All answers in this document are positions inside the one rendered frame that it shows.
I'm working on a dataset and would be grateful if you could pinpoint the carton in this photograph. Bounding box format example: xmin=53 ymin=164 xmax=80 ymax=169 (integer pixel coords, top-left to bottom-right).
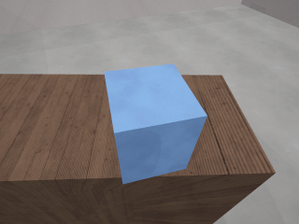
xmin=104 ymin=63 xmax=207 ymax=184

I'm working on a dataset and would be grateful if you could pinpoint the pedestal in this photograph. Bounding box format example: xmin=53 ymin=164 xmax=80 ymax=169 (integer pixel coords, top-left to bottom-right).
xmin=0 ymin=74 xmax=276 ymax=224

